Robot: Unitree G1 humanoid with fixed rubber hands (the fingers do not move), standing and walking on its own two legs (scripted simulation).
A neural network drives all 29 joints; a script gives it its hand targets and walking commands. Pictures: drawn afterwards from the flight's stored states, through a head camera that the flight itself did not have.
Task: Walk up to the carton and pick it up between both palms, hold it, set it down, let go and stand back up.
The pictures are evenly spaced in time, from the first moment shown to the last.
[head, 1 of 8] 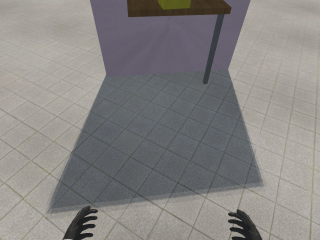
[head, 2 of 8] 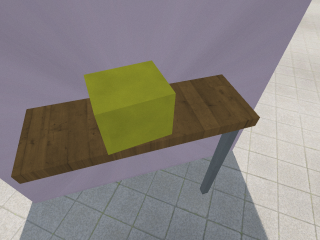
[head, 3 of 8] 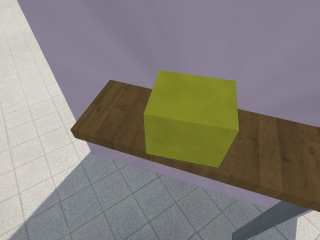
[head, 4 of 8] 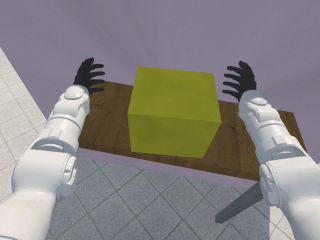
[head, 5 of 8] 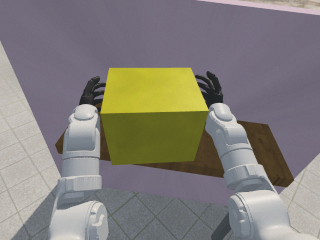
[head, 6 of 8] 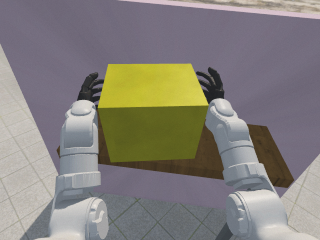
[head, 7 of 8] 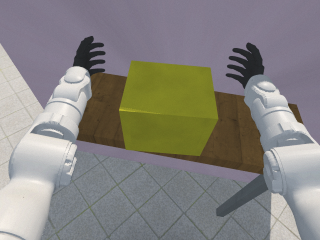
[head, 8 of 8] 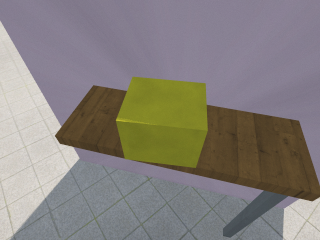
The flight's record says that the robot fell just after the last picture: no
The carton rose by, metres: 0.15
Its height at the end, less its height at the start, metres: +0.00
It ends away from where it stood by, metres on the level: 0.02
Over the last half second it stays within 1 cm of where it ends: yes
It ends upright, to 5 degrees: yes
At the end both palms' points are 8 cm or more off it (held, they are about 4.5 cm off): yes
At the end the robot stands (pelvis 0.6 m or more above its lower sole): yes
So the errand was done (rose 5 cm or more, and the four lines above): yes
